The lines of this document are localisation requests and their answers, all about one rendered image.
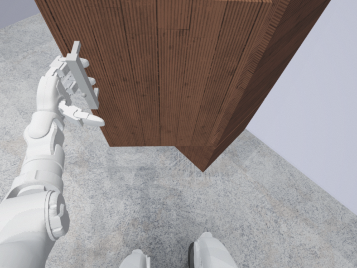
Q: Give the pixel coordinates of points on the robot left thigh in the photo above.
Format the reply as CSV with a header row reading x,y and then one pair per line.
x,y
136,260

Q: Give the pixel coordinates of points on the left robot hand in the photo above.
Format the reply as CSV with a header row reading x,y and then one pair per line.
x,y
51,91

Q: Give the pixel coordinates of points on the robot right shin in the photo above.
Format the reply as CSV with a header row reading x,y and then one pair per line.
x,y
205,234

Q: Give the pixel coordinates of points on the robot left upper arm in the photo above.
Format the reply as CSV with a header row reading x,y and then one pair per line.
x,y
29,227

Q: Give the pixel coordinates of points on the cupboard door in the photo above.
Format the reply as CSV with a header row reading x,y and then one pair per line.
x,y
165,69

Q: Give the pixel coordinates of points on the handle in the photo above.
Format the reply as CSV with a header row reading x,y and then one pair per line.
x,y
74,63

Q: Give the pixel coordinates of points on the robot left forearm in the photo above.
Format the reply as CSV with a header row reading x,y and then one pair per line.
x,y
43,165

